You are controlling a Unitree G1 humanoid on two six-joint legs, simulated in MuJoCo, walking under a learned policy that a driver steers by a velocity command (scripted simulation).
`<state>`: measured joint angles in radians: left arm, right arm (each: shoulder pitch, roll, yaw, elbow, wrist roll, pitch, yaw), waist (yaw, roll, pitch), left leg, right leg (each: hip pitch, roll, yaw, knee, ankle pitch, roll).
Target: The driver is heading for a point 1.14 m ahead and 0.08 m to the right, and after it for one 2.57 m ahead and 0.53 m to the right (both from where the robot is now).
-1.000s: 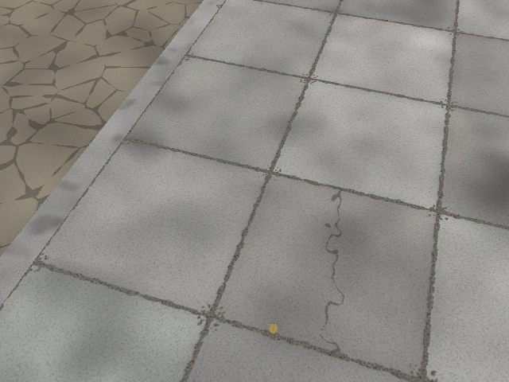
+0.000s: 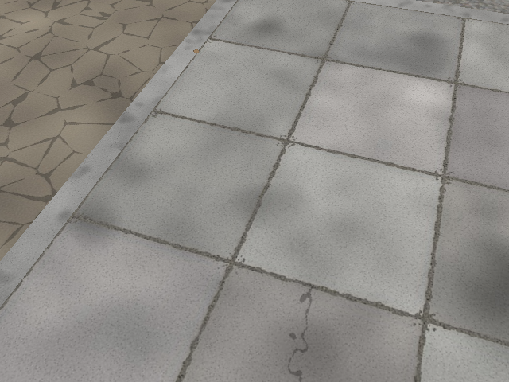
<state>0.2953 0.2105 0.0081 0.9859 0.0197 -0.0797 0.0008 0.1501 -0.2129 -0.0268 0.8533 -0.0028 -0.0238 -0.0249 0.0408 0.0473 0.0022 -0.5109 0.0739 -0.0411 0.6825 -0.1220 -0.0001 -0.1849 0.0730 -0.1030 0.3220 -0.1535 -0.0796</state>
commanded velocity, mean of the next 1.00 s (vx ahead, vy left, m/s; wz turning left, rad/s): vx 0.06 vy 0.00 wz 0.00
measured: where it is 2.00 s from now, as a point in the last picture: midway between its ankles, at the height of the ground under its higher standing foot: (221, 305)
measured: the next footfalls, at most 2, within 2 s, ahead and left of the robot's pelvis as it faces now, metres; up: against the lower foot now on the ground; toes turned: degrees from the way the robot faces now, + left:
left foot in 0.06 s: +0.13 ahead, +0.14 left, +0.00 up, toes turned +1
left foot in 1.30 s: +0.29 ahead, +0.22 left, +0.00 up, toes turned +6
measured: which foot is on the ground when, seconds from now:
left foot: up 0.00-0.04, down 0.06-0.92, up 0.94-1.00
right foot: down 0.00-1.00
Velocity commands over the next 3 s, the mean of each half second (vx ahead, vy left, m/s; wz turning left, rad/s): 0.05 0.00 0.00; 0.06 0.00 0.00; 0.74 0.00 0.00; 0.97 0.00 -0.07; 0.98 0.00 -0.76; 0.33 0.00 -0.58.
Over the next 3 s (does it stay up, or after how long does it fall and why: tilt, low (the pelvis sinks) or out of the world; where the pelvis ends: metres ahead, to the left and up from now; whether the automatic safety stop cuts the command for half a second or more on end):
stays up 1.39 0.04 -0.01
